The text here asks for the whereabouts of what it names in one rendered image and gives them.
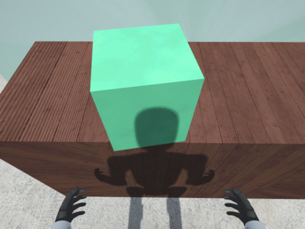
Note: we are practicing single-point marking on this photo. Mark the right robot hand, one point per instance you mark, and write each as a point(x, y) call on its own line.
point(246, 211)

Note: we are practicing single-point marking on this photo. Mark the pedestal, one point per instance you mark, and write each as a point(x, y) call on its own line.
point(247, 130)

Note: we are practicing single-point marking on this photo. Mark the carton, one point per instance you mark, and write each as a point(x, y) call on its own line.
point(145, 83)

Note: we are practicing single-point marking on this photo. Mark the left robot hand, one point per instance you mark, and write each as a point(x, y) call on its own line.
point(66, 210)

